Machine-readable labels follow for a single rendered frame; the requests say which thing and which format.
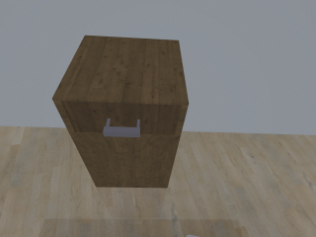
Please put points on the cabinet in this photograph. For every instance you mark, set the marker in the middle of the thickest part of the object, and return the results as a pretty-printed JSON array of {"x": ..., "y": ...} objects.
[{"x": 129, "y": 71}]

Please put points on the drawer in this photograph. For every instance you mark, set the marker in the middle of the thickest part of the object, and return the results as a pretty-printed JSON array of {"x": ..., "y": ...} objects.
[{"x": 92, "y": 116}]

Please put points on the handle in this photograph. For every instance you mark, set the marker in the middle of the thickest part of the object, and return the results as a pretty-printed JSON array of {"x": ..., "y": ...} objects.
[{"x": 121, "y": 131}]

